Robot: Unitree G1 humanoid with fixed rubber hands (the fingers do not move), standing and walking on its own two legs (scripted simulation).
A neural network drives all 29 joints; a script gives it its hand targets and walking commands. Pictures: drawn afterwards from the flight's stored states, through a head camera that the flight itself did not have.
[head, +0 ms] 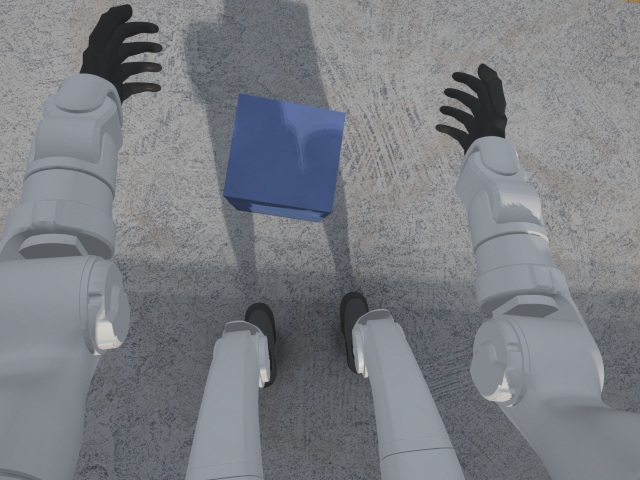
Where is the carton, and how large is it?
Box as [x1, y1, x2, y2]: [223, 93, 345, 222]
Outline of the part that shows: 239,93 223,195 236,209 318,222 331,212 345,113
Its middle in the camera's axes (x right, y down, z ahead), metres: -0.08 -0.16 +0.87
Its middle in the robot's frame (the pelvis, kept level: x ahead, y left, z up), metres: +0.54 +0.01 -0.54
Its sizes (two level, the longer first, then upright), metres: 0.210 0.200 0.250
